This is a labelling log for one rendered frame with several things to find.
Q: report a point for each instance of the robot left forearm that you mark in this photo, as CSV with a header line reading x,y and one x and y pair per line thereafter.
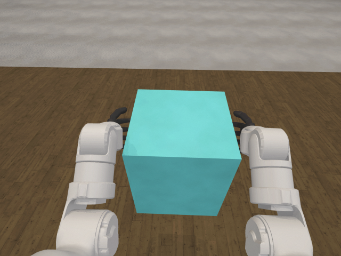
x,y
94,170

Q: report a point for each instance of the robot left hand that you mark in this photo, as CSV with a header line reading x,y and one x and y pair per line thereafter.
x,y
115,115

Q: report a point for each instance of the robot right upper arm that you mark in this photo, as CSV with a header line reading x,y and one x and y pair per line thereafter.
x,y
276,235

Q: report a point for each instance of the robot right hand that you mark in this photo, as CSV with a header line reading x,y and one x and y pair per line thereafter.
x,y
247,121

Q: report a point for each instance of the carton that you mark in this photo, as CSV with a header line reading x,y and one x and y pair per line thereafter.
x,y
181,152

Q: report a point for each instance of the robot left upper arm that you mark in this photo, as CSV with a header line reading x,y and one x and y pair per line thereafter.
x,y
86,232

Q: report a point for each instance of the robot right forearm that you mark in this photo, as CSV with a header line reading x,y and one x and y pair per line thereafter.
x,y
271,175

